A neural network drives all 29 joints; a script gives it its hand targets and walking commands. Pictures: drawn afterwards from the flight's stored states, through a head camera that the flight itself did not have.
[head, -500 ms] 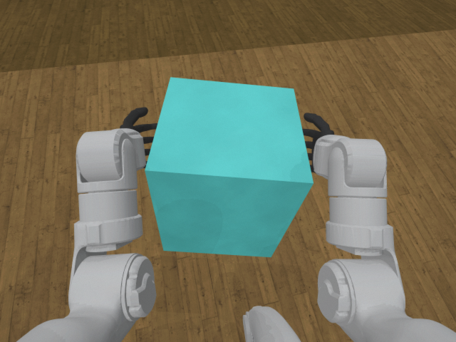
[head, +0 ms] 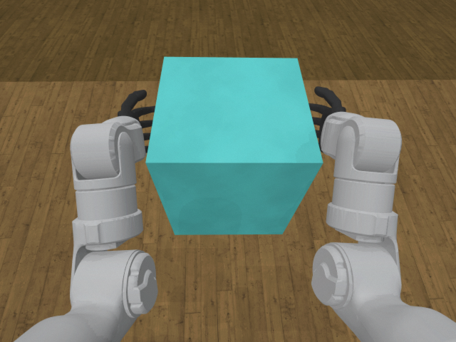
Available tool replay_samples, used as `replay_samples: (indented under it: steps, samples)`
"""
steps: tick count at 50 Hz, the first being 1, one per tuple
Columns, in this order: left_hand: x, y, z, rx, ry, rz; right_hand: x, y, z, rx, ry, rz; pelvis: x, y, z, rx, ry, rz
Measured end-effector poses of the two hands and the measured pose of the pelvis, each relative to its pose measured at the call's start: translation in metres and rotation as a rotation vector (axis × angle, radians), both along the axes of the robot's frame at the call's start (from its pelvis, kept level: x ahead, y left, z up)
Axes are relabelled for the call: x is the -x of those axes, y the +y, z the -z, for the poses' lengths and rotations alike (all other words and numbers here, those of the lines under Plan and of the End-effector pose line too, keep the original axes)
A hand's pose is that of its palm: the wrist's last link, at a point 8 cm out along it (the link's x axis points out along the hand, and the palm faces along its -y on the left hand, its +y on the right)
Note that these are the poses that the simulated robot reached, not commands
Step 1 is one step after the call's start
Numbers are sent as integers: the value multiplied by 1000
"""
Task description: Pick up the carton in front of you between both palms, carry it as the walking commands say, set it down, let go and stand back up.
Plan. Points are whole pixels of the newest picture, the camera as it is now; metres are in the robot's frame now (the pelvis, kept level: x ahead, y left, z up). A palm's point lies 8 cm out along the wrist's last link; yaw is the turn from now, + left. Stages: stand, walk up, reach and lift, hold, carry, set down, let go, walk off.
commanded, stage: carry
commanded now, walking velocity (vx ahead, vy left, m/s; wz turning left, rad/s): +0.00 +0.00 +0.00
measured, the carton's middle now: (229, 155) +0.41 +0.01 +0.10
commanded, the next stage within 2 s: none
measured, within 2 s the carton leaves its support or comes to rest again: neither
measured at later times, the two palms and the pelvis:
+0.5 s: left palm (147, 132) +0.42 +0.16 +0.13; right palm (324, 141) +0.41 -0.14 +0.14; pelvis +0.07 +0.02 +0.00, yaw -1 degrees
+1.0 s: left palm (144, 135) +0.41 +0.16 +0.14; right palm (326, 143) +0.40 -0.14 +0.14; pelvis +0.06 +0.01 +0.01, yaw -1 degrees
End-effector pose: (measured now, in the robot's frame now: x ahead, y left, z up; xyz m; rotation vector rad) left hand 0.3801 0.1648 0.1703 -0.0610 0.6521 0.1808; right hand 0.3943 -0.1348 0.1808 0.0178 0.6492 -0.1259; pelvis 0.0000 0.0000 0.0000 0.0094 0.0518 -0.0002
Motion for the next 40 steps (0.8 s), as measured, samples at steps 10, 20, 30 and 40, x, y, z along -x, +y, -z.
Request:
replay_samples:
  steps: [10, 20, 30, 40]
  samples:
    - [-38, -11, 12, -52, 126, 86, -15, -10, 24, 8, 124, 15, -56, 12, -1, 12, -13, 14]
    - [-41, -12, 38, -79, 131, 123, -15, -11, 49, 39, 130, 1, -69, 16, -1, 13, -40, 23]
    - [-39, -6, 33, -73, 107, 104, -21, -5, 41, 39, 106, -11, -75, 15, -2, 13, -45, 19]
    - [-34, -5, 31, -79, 111, 109, -15, -5, 39, 40, 110, -10, -72, 15, -4, 12, -57, 17]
